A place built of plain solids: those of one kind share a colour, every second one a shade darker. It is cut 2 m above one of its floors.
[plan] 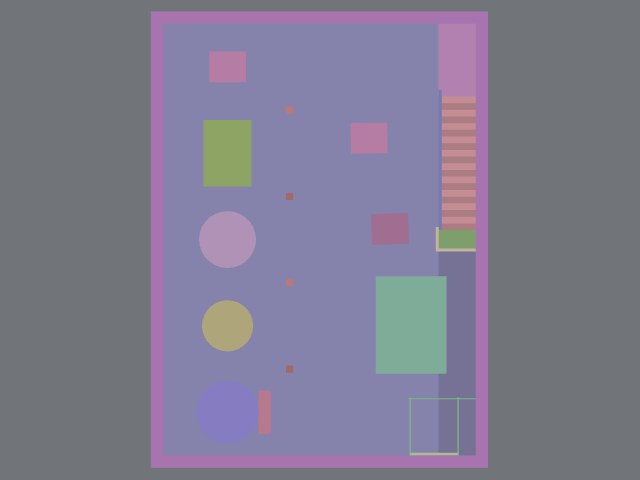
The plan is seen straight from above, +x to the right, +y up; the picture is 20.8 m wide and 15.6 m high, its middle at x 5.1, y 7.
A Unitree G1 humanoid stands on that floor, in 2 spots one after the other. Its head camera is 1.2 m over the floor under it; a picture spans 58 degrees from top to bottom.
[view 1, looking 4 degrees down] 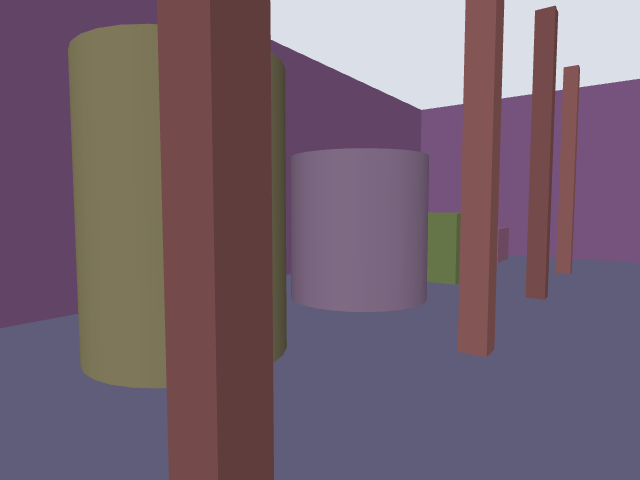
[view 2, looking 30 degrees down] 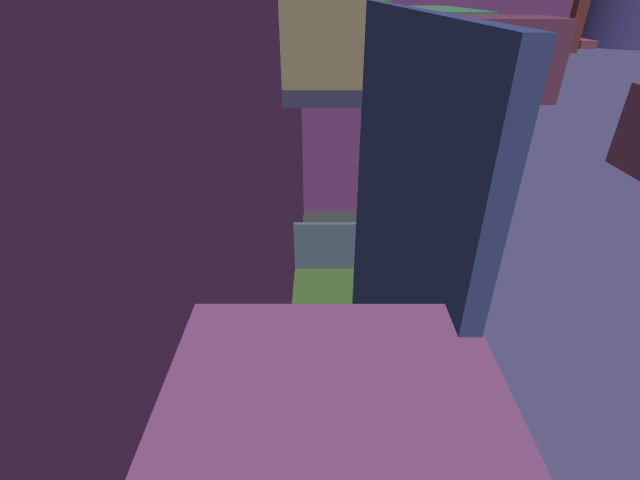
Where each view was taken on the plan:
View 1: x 5.16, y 1.90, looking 126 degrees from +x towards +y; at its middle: copper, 5.19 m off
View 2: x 9.61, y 13.18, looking -90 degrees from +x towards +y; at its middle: stair_low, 9.13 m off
